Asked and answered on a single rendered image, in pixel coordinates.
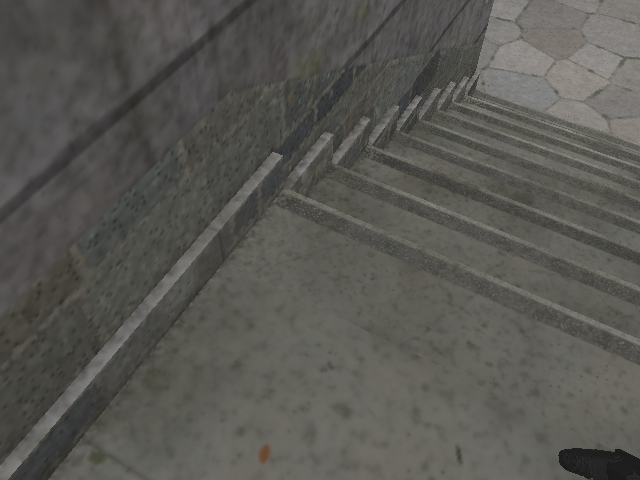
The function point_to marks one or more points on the robot right hand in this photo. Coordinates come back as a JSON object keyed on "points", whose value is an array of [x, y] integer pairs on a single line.
{"points": [[600, 464]]}

